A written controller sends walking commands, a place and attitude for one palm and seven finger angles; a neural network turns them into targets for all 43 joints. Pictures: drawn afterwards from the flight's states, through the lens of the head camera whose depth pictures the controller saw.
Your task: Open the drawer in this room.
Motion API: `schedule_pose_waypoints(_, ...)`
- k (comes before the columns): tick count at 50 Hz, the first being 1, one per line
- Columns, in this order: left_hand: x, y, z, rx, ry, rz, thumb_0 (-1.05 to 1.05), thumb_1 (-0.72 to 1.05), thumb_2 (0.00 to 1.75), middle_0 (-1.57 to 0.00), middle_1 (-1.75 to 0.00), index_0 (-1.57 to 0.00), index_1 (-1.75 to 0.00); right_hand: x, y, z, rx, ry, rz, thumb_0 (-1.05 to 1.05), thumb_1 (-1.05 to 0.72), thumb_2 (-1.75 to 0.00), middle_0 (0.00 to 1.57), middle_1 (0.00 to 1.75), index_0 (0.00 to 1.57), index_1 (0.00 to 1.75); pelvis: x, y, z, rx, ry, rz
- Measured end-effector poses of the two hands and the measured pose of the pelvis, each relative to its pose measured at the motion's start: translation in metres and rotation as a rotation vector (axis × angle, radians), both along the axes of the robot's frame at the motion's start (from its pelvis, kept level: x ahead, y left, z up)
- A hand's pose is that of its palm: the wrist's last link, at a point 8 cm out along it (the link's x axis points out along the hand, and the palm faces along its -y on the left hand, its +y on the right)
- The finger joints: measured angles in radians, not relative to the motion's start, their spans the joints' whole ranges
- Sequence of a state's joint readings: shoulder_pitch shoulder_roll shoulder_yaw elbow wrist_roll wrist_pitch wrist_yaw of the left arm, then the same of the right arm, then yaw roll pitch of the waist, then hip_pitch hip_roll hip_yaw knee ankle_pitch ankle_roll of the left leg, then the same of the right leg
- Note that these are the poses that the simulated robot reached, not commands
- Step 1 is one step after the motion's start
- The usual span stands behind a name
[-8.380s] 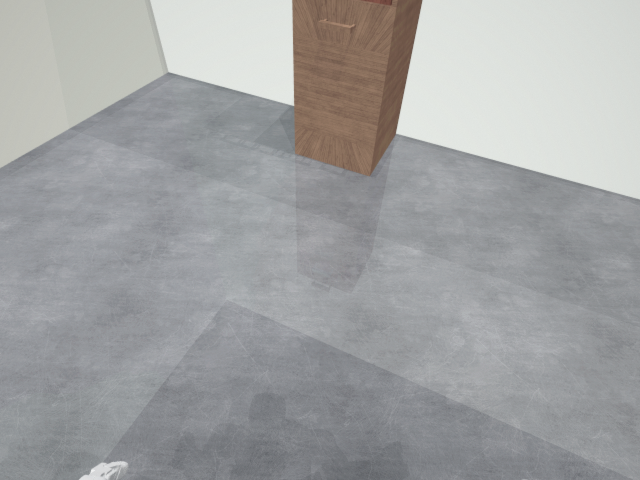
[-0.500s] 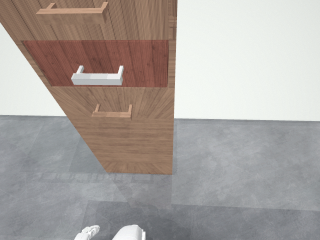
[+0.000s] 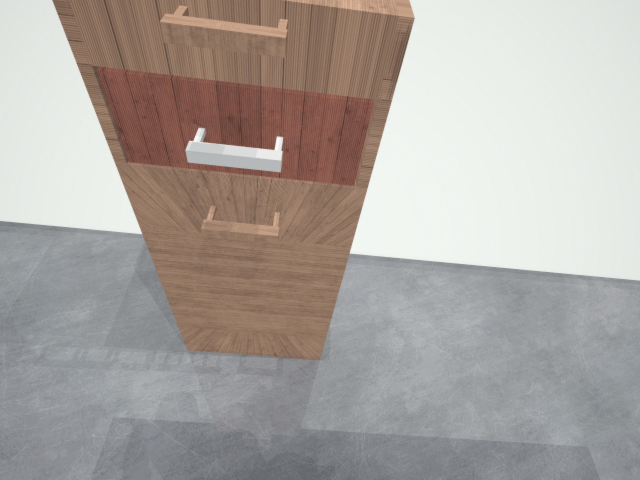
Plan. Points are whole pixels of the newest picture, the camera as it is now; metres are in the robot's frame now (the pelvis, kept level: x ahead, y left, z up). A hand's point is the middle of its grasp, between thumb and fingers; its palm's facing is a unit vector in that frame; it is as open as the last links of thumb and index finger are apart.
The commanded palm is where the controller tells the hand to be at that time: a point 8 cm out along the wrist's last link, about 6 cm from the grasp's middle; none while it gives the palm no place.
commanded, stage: come to a stop and stand still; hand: left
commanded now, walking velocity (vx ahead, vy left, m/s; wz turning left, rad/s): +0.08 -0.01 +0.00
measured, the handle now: (237, 147) +0.55 +0.17 +0.09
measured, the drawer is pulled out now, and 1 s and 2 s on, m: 0.00 0.00 0.00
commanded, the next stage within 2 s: look again from close up in 0.76 s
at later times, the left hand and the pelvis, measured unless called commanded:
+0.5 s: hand out of the picture -0.01 +0.08 -0.18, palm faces +0.08 -0.97 -0.23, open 7.2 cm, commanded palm none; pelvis -0.02 -0.10 -0.01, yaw +3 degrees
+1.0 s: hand out of the picture -0.03 +0.07 -0.18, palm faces +0.06 -0.98 -0.18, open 7.4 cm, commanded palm none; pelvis -0.01 -0.08 -0.01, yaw +1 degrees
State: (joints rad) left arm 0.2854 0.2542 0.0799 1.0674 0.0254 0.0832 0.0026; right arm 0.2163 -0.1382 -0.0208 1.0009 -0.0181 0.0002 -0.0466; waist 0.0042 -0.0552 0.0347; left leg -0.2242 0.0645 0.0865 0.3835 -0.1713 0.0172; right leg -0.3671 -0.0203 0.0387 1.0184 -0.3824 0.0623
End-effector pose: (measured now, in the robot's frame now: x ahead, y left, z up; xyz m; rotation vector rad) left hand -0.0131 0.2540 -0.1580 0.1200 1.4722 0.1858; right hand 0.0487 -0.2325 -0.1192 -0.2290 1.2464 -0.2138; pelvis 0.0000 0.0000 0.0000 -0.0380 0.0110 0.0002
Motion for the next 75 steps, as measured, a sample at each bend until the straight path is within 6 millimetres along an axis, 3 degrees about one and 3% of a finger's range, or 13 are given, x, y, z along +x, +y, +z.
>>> schedule_pose_waypoints(9,0.016,-0.052,0.007,0.022,-0.098,-0.055,0.01,0.91,0.90,-0.20,-0.30,-0.20,-0.30,-0.087,-0.041,-0.031,0.073,0.159,-0.087,0.01,-0.90,-0.89,0.20,0.30,0.20,0.30,-0.022,-0.040,-0.009,0.045,-0.010,0.010)
schedule_pose_waypoints(14,0.015,-0.086,0.020,0.057,-0.151,-0.050,0.01,0.93,0.90,-0.20,-0.30,-0.20,-0.30,-0.114,-0.059,-0.046,0.133,0.229,-0.093,0.01,-0.91,-0.89,0.19,0.30,0.19,0.30,-0.026,-0.064,-0.008,0.056,-0.025,0.022)
schedule_pose_waypoints(18,0.010,-0.102,0.023,0.067,-0.149,-0.037,0.01,0.94,0.90,-0.20,-0.30,-0.20,-0.30,-0.114,-0.066,-0.046,0.158,0.230,-0.079,0.01,-0.91,-0.89,0.19,0.30,0.19,0.30,-0.024,-0.080,-0.006,0.061,-0.025,0.024)
schedule_pose_waypoints(24,-0.006,-0.121,0.010,0.046,-0.102,0.003,0.01,0.95,0.90,-0.20,-0.30,-0.20,-0.30,-0.104,-0.070,-0.051,0.158,0.238,-0.045,0.01,-0.91,-0.89,0.19,0.30,0.19,0.30,-0.022,-0.094,-0.012,0.038,-0.024,0.055)
schedule_pose_waypoints(37,-0.039,-0.158,0.004,-0.027,0.004,0.055,0.01,0.92,0.90,-0.20,-0.30,-0.20,-0.30,-0.059,-0.084,-0.045,0.122,0.186,-0.002,0.01,-0.91,-0.89,0.19,0.30,0.19,0.30,-0.012,-0.104,-0.010,0.046,-0.030,0.042)
schedule_pose_waypoints(46,-0.032,-0.150,0.005,-0.016,-0.018,0.033,0.01,0.91,0.90,-0.20,-0.30,-0.20,-0.30,-0.037,-0.086,-0.040,0.096,0.142,0.004,0.01,-0.92,-0.89,0.19,0.30,0.19,0.30,-0.007,-0.094,-0.009,0.037,-0.006,0.025)
schedule_pose_waypoints(55,-0.010,-0.101,-0.004,0.009,-0.085,0.002,0.01,0.91,0.90,-0.20,-0.30,-0.20,-0.30,-0.019,-0.058,-0.038,0.075,0.021,0.017,0.01,-0.94,-0.89,0.19,0.30,0.19,0.30,-0.006,-0.063,-0.017,0.030,-0.010,0.021)
schedule_pose_waypoints(64,0.011,-0.071,-0.002,0.016,-0.138,-0.037,0.01,0.91,0.90,-0.20,-0.30,-0.20,-0.30,-0.037,-0.038,-0.036,0.071,0.048,0.018,0.01,-0.95,-0.89,0.20,0.30,0.20,0.30,-0.010,-0.044,-0.016,0.037,-0.017,0.007)
schedule_pose_waypoints(74,0.000,-0.066,0.000,0.012,-0.092,-0.056,0.01,0.91,0.90,-0.20,-0.30,-0.20,-0.30,-0.069,-0.023,-0.038,0.105,0.136,-0.002,0.01,-0.92,-0.89,0.20,0.30,0.20,0.30,-0.014,-0.037,-0.014,0.039,-0.009,0.002)
schedule_pose_waypoints(75,0.008,-0.066,0.005,0.030,-0.115,-0.108,0.01,0.91,0.90,-0.20,-0.30,-0.20,-0.30,-0.068,-0.024,-0.037,0.101,0.117,-0.004,0.02,-0.92,-0.89,0.20,0.30,0.20,0.30,-0.015,-0.037,-0.014,0.037,-0.003,0.000)
